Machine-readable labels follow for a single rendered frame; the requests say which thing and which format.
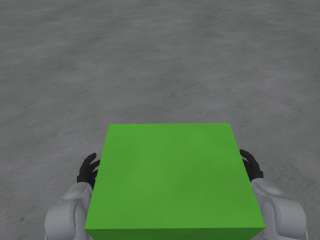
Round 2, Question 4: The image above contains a left robot forearm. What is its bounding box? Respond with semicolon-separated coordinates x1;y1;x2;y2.
44;182;93;240

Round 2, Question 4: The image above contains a robot right hand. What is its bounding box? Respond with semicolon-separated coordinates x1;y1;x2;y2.
239;149;264;182

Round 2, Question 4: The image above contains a carton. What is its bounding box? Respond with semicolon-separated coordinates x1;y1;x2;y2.
84;123;266;240

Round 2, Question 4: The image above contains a robot left hand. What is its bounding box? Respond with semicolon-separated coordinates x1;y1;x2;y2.
77;153;101;190

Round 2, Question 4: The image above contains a right robot forearm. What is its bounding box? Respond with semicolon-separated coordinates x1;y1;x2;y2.
250;178;309;240

